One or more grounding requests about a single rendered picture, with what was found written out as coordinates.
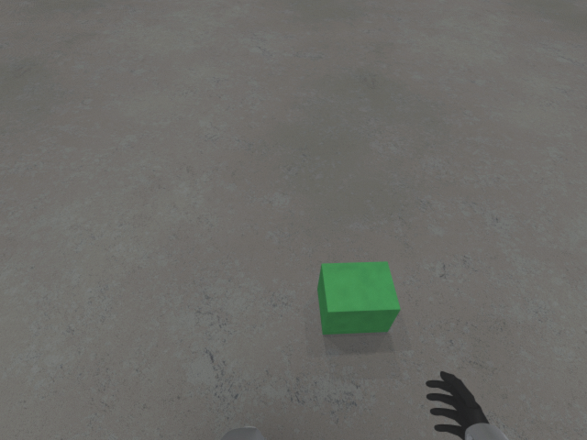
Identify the carton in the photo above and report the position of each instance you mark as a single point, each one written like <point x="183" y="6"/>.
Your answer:
<point x="356" y="297"/>

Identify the robot right hand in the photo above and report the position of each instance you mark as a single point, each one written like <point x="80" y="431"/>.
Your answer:
<point x="468" y="412"/>

